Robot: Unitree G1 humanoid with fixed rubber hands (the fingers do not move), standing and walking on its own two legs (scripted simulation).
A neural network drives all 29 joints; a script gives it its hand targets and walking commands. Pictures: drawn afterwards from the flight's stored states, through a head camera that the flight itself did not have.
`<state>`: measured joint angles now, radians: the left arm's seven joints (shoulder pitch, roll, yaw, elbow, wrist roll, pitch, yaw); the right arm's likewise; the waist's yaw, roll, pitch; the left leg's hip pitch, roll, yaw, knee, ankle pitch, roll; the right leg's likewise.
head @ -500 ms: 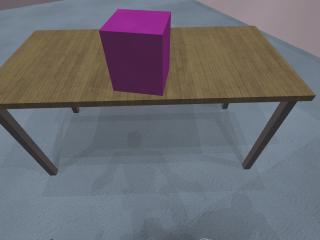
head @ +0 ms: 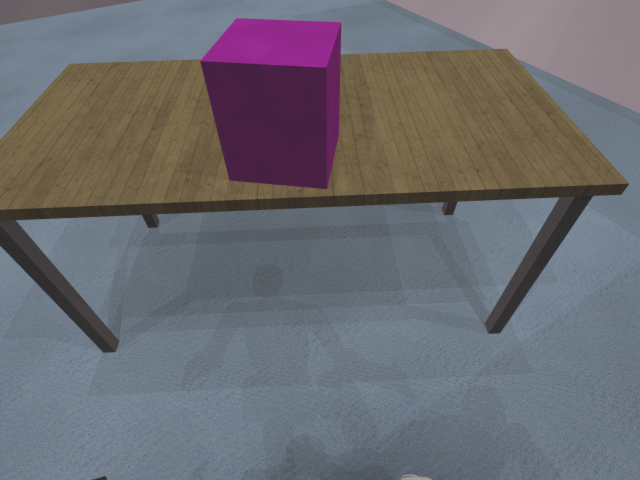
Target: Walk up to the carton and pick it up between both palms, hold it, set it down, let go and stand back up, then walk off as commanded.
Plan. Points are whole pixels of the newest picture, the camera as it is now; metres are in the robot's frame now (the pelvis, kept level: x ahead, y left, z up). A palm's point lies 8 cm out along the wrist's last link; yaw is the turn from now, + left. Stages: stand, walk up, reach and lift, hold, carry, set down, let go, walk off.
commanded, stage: walk up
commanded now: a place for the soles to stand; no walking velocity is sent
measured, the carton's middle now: (282, 105) +0.79 +0.11 +0.08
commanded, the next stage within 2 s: none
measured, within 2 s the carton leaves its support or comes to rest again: neither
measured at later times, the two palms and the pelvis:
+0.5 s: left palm out of the picture +0.08 +0.35 -0.09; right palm out of the picture +0.06 -0.31 -0.09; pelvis +0.00 +0.02 +0.00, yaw +0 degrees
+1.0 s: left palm out of the picture +0.09 +0.35 -0.09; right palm out of the picture +0.05 -0.32 -0.09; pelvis +0.00 +0.02 +0.00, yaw +0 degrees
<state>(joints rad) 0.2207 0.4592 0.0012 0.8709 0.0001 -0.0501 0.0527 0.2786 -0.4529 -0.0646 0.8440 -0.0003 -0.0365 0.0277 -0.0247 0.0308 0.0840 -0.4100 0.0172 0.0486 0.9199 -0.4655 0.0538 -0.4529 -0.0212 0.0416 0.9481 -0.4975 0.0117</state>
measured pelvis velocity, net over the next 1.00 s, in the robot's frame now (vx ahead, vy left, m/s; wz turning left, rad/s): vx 0.00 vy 0.02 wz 0.00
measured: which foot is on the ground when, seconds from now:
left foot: down 0.00-1.00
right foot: up 0.00-0.06, down 0.08-0.32, up 0.34-0.58, down 0.60-1.00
